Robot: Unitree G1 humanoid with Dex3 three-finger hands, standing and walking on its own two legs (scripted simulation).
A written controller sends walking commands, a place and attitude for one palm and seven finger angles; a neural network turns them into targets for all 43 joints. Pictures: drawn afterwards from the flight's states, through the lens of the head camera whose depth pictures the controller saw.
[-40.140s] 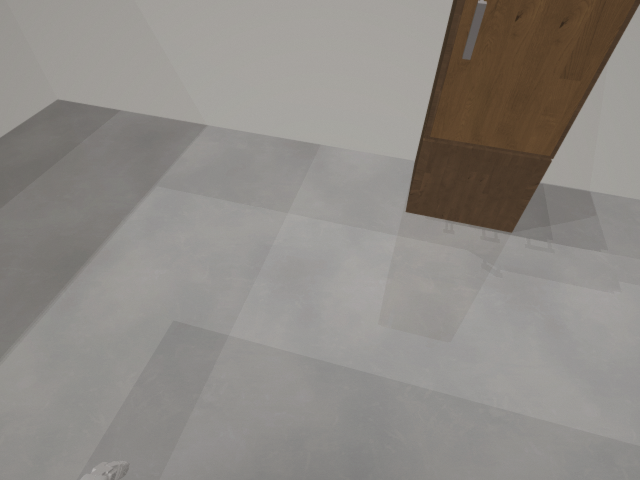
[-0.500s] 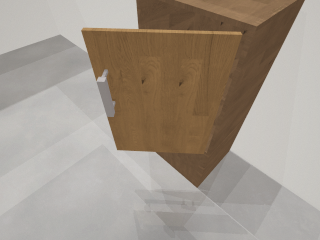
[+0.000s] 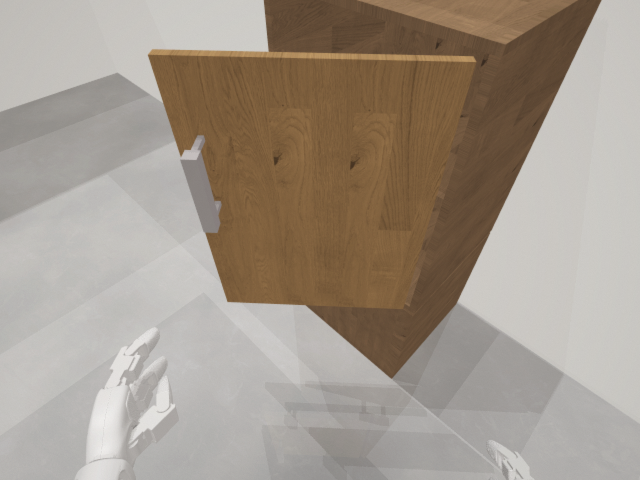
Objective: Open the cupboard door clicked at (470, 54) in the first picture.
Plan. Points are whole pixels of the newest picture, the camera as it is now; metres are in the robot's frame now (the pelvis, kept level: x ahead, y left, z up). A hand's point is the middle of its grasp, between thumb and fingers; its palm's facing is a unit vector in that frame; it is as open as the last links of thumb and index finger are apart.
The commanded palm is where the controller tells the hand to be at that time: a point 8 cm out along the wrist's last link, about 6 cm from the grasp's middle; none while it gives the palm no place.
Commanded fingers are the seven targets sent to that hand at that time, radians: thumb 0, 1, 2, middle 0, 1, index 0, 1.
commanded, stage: raise the hand with hooked fingers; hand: left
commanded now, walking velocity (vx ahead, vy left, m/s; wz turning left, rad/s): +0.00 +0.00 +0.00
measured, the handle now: (205, 185) +0.54 +0.21 +0.07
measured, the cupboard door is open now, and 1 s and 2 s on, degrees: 42 42 42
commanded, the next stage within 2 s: move the hooked fingers beside the handle in 1.90 s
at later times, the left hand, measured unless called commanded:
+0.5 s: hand (161, 405) +0.21 +0.20 +0.00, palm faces -0.02 -1.00 -0.04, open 10.3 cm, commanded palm +0.18 +0.26 +0.01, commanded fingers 0.00 0.06 0.54 -0.26 -0.84 -0.26 -0.84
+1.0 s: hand (111, 363) +0.25 +0.26 +0.04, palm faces +0.02 -1.00 -0.04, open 13.2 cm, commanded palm +0.22 +0.31 +0.06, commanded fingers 0.00 -0.50 0.30 -0.30 -1.20 -0.30 -1.20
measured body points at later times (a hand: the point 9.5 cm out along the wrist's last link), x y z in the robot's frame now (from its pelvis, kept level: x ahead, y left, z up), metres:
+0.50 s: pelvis -0.01 -0.03 -0.05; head +0.05 -0.03 +0.39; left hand +0.21 +0.26 +0.00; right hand +0.16 -0.25 -0.14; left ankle +0.01 +0.11 -0.72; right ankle -0.01 -0.11 -0.72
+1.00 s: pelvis -0.01 +0.01 -0.02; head +0.02 +0.02 +0.42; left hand +0.24 +0.31 +0.05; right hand +0.16 -0.23 -0.09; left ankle +0.01 +0.11 -0.72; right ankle -0.01 -0.11 -0.72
